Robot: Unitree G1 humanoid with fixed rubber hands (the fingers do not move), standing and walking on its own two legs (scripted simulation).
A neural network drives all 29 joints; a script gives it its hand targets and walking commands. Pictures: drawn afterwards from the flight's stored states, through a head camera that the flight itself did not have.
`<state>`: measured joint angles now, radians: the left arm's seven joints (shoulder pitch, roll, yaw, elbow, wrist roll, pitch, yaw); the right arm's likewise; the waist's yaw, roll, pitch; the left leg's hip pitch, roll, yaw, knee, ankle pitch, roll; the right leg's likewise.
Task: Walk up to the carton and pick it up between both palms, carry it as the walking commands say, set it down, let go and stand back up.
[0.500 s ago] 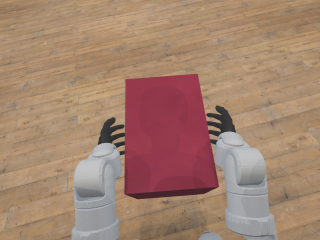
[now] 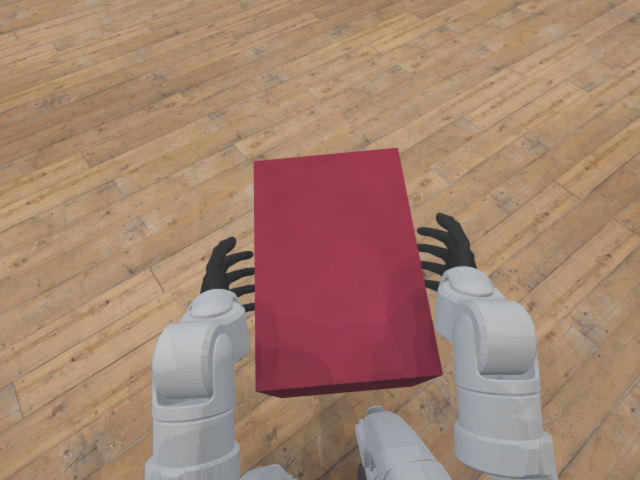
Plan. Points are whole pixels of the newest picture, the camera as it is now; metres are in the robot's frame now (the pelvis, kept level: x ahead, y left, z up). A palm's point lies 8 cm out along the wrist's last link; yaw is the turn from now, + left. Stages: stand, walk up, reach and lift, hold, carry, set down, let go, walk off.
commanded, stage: carry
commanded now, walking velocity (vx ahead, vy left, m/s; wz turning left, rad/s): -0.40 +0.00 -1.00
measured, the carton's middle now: (336, 279) +0.36 +0.01 +0.00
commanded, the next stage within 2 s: none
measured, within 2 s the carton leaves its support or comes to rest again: neither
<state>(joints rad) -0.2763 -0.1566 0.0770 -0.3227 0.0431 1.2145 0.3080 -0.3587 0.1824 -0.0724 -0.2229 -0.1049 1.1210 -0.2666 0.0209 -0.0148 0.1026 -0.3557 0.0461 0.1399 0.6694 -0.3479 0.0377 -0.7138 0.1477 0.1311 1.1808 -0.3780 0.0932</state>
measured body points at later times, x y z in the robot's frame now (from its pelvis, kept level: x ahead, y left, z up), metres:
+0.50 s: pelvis -0.18 -0.03 -0.01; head -0.10 -0.11 +0.43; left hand +0.15 -0.07 +0.03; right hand +0.04 -0.32 +0.03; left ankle -0.14 +0.10 -0.67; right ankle -0.09 -0.18 -0.72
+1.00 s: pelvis -0.38 +0.02 -0.01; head -0.38 -0.01 +0.44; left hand -0.11 -0.15 +0.05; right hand -0.32 -0.32 +0.06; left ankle -0.25 +0.11 -0.68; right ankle -0.40 -0.13 -0.72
